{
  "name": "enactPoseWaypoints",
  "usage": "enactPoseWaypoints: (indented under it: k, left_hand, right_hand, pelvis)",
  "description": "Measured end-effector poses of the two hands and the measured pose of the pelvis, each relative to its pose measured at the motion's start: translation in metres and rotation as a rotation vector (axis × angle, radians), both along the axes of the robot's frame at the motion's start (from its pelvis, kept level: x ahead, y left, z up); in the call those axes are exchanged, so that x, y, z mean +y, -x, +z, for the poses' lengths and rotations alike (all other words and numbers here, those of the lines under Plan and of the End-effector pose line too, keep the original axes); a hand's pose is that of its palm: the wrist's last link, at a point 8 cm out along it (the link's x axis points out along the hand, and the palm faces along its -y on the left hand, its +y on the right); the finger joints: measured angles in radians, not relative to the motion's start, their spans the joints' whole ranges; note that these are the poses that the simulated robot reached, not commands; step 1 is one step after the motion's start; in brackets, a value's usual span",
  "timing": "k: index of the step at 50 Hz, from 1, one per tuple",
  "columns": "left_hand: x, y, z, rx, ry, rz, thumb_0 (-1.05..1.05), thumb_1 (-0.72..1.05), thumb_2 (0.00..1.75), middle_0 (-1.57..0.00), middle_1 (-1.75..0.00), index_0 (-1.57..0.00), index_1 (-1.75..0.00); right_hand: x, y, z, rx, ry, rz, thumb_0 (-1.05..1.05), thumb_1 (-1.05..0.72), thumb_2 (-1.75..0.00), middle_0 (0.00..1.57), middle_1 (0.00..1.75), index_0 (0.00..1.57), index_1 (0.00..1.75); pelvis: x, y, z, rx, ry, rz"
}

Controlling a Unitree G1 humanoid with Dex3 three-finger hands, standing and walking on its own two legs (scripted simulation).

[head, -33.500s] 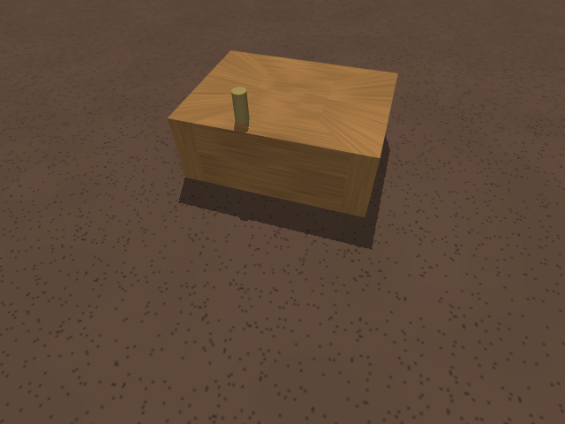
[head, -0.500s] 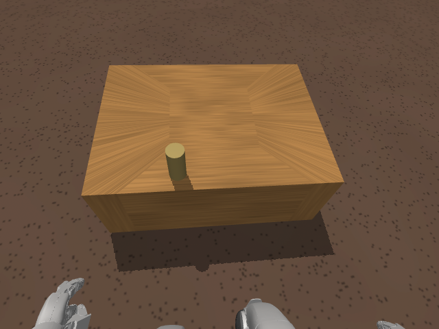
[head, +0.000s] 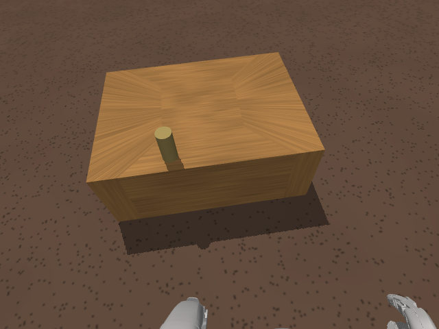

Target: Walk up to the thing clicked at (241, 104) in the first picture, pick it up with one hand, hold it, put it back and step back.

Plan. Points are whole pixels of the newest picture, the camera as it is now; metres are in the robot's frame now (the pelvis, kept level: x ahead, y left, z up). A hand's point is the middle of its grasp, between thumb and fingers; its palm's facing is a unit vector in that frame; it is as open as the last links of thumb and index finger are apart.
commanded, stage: step back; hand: left
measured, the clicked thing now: (166, 145) +0.77 +0.26 -0.32
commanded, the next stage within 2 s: stand in 1.86 s
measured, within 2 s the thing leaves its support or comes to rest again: neither
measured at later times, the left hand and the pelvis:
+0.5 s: hand out of the picture -0.05 +0.23 -0.14, palm faces +0.07 -0.94 -0.35, open 7.3 cm; pelvis -0.15 -0.04 +0.01, yaw +5 degrees
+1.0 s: hand out of the picture -0.24 +0.23 -0.13, palm faces +0.16 -0.87 -0.46, open 7.4 cm; pelvis -0.28 -0.08 +0.00, yaw +8 degrees
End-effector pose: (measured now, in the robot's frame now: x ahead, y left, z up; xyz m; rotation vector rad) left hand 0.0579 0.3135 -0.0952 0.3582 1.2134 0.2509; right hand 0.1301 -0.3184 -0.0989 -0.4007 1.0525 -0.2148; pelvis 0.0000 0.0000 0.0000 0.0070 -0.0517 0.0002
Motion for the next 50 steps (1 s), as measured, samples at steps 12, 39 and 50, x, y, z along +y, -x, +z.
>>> enactPoseWaypoints:
  k: [12,39,50]
  left_hand:
    - [-0.01,0.015,0.007,-0.177,-0.028,-0.007,0.0,0.9,0.9,-0.2,-0.3,-0.21,-0.3]
    - [-0.086,0.264,0.007,0.01,-0.032,0.067,0.0,0.9,0.9,-0.2,-0.3,-0.21,-0.3]
    - [-0.049,0.31,0.008,-0.084,-0.077,0.135,0.0,0.9,0.9,-0.2,-0.3,-0.21,-0.3]
  right_hand:
    - [-0.005,0.111,-0.012,0.178,0.009,0.046,0.01,-0.9,-0.89,0.2,0.3,0.2,0.3]
    - [-0.078,0.235,-0.005,0.055,-0.036,0.05,0.01,-0.9,-0.89,0.2,0.3,0.2,0.3]
    - [-0.064,0.321,-0.02,0.228,-0.032,0.09,0.01,-0.91,-0.89,0.2,0.3,0.2,0.3]
  pelvis:
    - [-0.015,0.069,-0.002,0.031,0.0,0.1]
    - [-0.087,0.236,0.005,0.012,-0.02,0.054]
    - [-0.078,0.276,-0.002,-0.009,-0.042,0.139]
